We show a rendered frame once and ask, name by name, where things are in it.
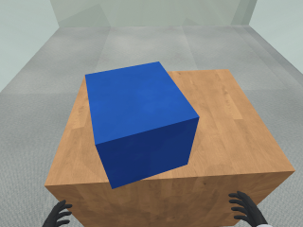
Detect robot right hand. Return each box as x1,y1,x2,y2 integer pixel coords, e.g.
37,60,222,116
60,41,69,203
228,191,268,227

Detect robot left hand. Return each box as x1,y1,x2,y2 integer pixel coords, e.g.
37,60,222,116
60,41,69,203
42,200,73,227

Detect carton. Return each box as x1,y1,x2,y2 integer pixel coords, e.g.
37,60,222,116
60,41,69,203
85,61,200,189

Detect pedestal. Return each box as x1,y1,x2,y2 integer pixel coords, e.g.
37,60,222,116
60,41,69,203
44,69,295,227

